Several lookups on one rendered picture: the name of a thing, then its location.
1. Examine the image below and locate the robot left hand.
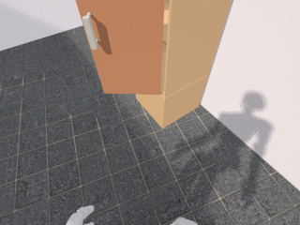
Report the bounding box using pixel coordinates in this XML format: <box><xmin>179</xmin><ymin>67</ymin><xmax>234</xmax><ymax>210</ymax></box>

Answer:
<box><xmin>66</xmin><ymin>205</ymin><xmax>95</xmax><ymax>225</ymax></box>

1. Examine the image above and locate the handle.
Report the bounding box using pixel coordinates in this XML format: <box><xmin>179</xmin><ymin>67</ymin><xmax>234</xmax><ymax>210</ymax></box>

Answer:
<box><xmin>82</xmin><ymin>12</ymin><xmax>98</xmax><ymax>50</ymax></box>

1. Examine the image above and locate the cupboard door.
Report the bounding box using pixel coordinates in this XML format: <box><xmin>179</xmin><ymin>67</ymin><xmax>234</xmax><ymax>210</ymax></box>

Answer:
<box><xmin>75</xmin><ymin>0</ymin><xmax>165</xmax><ymax>95</ymax></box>

